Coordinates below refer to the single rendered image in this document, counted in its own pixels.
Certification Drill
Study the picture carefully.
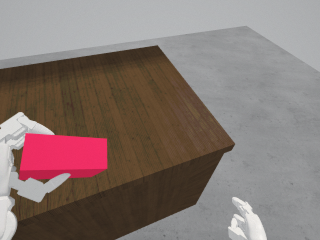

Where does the robot right hand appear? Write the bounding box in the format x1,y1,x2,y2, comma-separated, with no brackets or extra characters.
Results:
228,197,267,240

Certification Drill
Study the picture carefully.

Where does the robot left hand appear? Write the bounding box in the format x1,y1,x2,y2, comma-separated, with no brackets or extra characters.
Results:
0,112,71,203

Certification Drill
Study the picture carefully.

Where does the table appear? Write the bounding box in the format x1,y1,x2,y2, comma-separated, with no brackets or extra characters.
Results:
0,45,235,240

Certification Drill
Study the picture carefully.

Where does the left robot forearm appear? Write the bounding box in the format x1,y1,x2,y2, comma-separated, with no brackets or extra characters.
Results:
0,196,18,240

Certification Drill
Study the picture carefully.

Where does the sponge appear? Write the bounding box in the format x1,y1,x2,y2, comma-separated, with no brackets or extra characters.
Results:
19,133,108,180

